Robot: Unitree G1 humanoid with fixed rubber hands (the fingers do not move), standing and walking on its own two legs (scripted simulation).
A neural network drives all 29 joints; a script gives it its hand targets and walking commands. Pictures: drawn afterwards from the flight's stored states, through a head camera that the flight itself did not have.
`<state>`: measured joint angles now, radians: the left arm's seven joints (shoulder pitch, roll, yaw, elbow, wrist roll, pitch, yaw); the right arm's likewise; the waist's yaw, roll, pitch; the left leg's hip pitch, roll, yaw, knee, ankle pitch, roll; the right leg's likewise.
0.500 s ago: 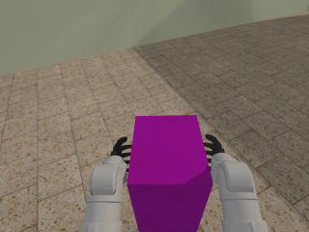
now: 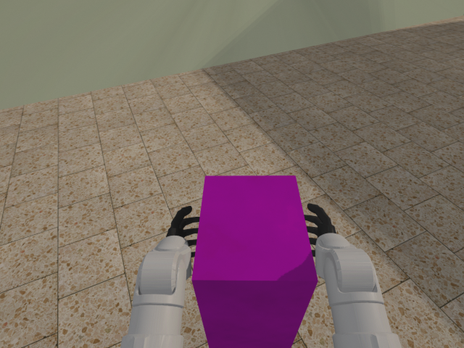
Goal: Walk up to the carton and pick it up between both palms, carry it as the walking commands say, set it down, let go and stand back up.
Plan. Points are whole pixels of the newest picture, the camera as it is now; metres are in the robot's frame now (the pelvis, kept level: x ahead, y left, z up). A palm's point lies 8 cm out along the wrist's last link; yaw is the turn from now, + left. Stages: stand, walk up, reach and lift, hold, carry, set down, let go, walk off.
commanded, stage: carry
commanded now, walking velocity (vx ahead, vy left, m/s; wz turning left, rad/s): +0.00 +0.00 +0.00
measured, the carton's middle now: (249, 266) +0.30 +0.00 -0.02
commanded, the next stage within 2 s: none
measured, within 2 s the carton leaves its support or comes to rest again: neither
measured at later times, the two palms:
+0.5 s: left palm (177, 245) +0.28 +0.12 +0.09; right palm (335, 245) +0.27 -0.14 +0.09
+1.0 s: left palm (314, 268) +0.25 -0.10 +0.06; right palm out of the picture +0.16 -0.34 +0.05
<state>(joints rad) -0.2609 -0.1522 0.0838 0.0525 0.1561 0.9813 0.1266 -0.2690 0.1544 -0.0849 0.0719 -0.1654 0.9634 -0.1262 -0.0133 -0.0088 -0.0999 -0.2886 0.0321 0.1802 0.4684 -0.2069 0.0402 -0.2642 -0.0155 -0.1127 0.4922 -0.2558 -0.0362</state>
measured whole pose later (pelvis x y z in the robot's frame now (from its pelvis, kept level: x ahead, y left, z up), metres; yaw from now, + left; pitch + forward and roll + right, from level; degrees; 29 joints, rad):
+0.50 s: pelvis -0.01 +0.00 -0.01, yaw -2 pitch +3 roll +0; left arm -0.23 -0.15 0.06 -0.26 0.08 1.20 0.18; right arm -0.24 0.15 -0.03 -0.22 -0.10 1.16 -0.17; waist 0.01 -0.01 -0.09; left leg -0.36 0.06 0.21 0.57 -0.25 0.04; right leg -0.41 -0.01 -0.08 0.72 -0.38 -0.01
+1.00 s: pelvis -0.07 -0.13 -0.02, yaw -16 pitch +5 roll +0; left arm -0.32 -0.17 0.08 -0.24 0.12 1.25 0.15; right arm -0.29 0.16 -0.08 -0.25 -0.09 1.23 -0.19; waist -0.04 0.01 -0.02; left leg -0.62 0.11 0.06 1.14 -0.43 -0.08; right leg -0.53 0.08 -0.08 0.60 -0.16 -0.11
